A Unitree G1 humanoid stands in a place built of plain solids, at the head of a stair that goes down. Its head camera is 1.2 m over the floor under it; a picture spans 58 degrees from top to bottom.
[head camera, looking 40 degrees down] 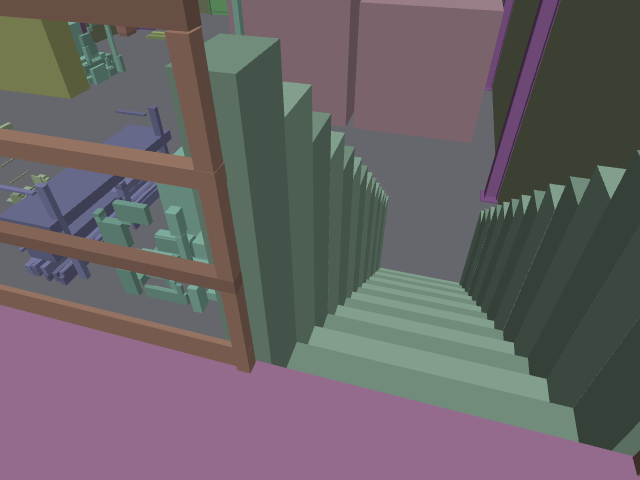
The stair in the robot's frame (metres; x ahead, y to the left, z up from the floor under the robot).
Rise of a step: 0.19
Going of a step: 0.24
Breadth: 1.03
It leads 16 degrees to the right of straight ahead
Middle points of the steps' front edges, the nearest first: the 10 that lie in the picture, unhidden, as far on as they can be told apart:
0.67 -0.32 0.00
0.90 -0.39 -0.19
1.13 -0.45 -0.38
1.37 -0.52 -0.57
1.60 -0.59 -0.76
1.83 -0.65 -0.95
2.06 -0.72 -1.13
2.29 -0.78 -1.32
2.52 -0.85 -1.51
2.75 -0.92 -1.70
